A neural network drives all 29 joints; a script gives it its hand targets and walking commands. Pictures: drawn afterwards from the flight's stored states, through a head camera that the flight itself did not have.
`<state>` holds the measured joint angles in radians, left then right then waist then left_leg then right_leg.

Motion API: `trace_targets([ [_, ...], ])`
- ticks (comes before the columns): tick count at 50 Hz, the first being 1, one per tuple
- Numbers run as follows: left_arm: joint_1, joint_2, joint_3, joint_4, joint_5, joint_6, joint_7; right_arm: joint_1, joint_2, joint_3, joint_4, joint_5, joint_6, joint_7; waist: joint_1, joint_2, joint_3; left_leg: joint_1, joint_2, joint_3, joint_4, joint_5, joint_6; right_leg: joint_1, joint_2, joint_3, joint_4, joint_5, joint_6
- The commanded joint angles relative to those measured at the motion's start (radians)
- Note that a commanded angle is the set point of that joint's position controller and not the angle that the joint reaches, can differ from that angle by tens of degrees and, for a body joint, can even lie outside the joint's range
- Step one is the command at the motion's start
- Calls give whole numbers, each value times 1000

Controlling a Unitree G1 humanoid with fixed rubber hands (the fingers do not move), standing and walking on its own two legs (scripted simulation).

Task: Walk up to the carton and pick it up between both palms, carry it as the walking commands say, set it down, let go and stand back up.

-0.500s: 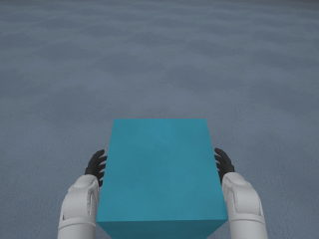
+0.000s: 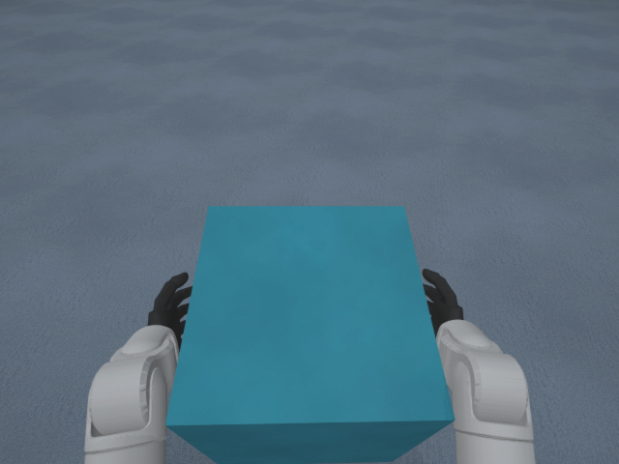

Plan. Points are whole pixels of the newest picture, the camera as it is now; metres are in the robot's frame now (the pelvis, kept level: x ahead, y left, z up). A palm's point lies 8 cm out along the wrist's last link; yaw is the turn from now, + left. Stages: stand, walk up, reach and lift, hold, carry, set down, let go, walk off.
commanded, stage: carry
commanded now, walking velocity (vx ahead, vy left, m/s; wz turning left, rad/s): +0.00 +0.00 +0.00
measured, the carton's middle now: (306, 343) +0.29 +0.01 +0.03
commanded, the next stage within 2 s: none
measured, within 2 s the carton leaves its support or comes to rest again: neither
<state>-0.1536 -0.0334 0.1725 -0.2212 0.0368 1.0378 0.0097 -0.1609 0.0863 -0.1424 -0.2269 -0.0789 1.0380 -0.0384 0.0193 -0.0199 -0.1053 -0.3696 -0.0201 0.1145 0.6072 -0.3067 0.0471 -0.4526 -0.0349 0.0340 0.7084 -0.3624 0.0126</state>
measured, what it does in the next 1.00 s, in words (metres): stands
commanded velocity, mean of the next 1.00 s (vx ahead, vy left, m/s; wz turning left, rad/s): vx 0.00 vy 0.00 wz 0.00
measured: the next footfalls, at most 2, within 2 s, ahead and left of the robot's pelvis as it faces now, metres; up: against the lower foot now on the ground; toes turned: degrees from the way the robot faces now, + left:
none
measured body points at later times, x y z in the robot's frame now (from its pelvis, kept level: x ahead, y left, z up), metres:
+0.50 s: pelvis -0.01 +0.00 +0.01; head -0.04 +0.00 +0.46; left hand +0.26 +0.16 +0.09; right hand +0.26 -0.18 +0.09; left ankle +0.00 +0.10 -0.72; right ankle +0.03 -0.12 -0.72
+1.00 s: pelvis -0.01 -0.02 +0.01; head -0.03 -0.02 +0.46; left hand +0.26 +0.14 +0.09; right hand +0.25 -0.20 +0.08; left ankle +0.00 +0.10 -0.72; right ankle +0.03 -0.12 -0.72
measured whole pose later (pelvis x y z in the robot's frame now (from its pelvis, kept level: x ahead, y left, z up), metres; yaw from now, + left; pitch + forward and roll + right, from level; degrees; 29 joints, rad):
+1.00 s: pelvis -0.01 -0.02 +0.01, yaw -2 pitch +3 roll +0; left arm -0.09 -0.09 0.17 -0.33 0.06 1.18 0.03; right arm -0.11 0.10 -0.17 -0.33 -0.06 1.18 -0.04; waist 0.00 0.00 -0.13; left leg -0.33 0.04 0.12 0.55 -0.27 0.00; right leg -0.38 0.02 -0.01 0.55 -0.22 -0.03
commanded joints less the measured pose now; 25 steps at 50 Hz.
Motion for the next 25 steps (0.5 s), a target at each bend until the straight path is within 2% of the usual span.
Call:
trace_targets([
  [1,-460,-814,-745,-195,-346,75,-207,-434,773,749,-204,331,62,185,-5,135,-291,196,274,-172,-95,594,100,66,-7,-86,-97,34,-24],
  [2,-446,-816,-748,-205,-350,88,-208,-428,771,751,-223,336,78,186,-6,112,-279,167,232,-134,-68,523,52,109,-12,-81,-162,157,-31],
  [3,-419,-817,-746,-195,-337,99,-205,-430,769,751,-241,345,95,192,-8,35,-258,117,196,-95,-47,371,3,140,-61,-20,-160,280,-41],
  [4,-403,-811,-741,-189,-325,108,-203,-429,773,754,-246,353,110,196,-11,-72,-258,71,156,-59,8,239,-33,175,-141,78,-154,468,-59],
  [5,-404,-806,-739,-202,-320,116,-200,-435,776,761,-255,368,123,201,-14,-107,-270,66,135,-47,27,113,-56,180,-188,129,-180,518,-80],
  [6,-401,-802,-742,-216,-312,126,-196,-437,781,767,-255,381,134,208,-16,-100,-267,80,128,-49,4,48,-60,161,-196,133,-193,487,-88],
  [7,-403,-796,-746,-225,-304,135,-192,-438,783,766,-241,386,143,214,-15,-69,-260,105,134,-60,-36,50,-54,128,-177,105,-184,433,-79],
  [9,-413,-795,-746,-235,-297,147,-188,-435,787,756,-210,386,154,222,-10,24,-248,131,181,-107,-110,139,-28,90,-109,24,-139,332,-46],
  [11,-418,-804,-749,-236,-298,156,-188,-436,791,750,-203,388,163,226,-7,62,-239,131,225,-135,-158,181,-8,97,-69,-17,-123,265,-31],
  [17,-431,-829,-753,-185,-312,174,-201,-437,802,726,-171,369,179,226,-12,33,-199,116,195,-84,-166,60,-37,107,-91,21,-202,271,-37],
  [25,-468,-855,-757,-161,-326,173,-211,-449,826,714,-144,355,179,226,-15,28,-189,119,201,-88,-184,47,-40,101,-87,25,-227,254,-30],
])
